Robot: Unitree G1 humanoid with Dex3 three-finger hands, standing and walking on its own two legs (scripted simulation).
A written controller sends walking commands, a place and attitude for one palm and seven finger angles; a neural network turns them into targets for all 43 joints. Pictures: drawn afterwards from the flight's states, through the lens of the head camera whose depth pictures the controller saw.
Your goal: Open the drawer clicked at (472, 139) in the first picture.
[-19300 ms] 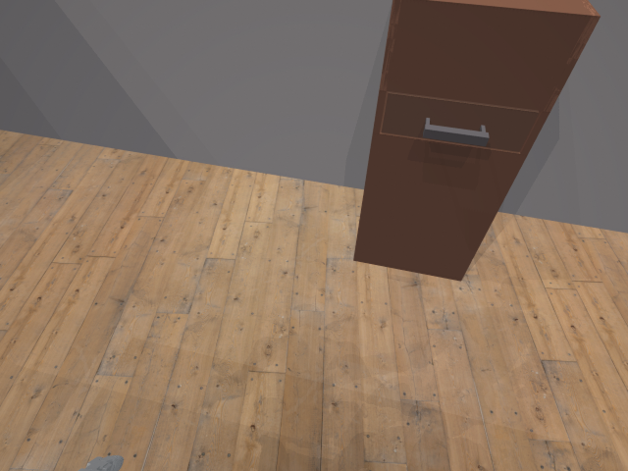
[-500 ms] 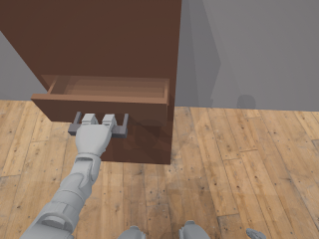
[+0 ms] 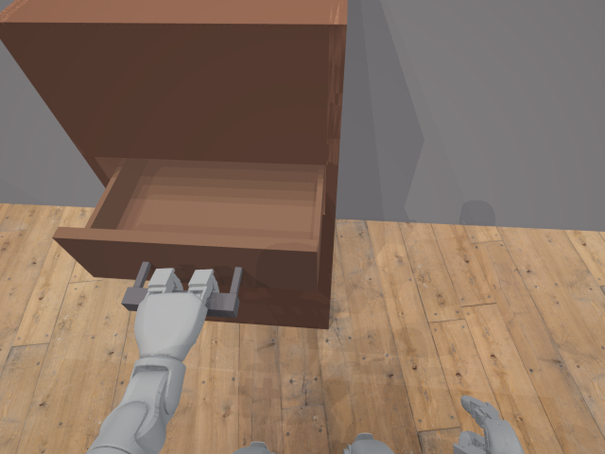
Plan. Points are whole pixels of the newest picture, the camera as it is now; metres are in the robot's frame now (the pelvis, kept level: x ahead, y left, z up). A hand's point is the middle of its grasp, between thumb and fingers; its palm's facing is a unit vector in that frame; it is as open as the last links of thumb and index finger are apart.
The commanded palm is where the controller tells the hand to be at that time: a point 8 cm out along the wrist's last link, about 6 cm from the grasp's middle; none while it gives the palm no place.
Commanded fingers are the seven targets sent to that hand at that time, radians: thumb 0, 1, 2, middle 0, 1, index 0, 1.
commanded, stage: pull the drawer open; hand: left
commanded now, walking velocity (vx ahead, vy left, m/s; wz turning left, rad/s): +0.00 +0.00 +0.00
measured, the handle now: (186, 287) +0.36 +0.19 -0.03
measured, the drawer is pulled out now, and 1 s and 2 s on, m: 0.16 0.28 0.30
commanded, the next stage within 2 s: open the thumb to release the handle in 1.32 s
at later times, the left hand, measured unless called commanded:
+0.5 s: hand (176, 368) +0.24 +0.19 -0.04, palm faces -0.01 -0.07 -1.00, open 6.0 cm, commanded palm +0.21 +0.20 +0.01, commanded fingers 0.00 0.90 0.90 -0.40 -1.35 -0.40 -1.35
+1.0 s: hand (163, 418) +0.18 +0.19 -0.04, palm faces -0.02 -0.09 -1.00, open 6.0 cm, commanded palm +0.15 +0.20 +0.01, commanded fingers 0.00 0.90 0.90 -0.40 -1.35 -0.40 -1.35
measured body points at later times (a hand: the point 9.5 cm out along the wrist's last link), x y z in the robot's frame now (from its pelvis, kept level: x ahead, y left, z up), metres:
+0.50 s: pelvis -0.01 -0.01 -0.01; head +0.04 -0.04 +0.44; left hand +0.24 +0.19 +0.01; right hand +0.17 -0.24 -0.12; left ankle -0.02 +0.12 -0.67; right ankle +0.02 -0.10 -0.67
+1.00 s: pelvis -0.01 -0.01 -0.02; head +0.05 -0.04 +0.43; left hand +0.18 +0.19 +0.01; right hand +0.20 -0.24 -0.12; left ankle -0.02 +0.12 -0.67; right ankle +0.02 -0.10 -0.67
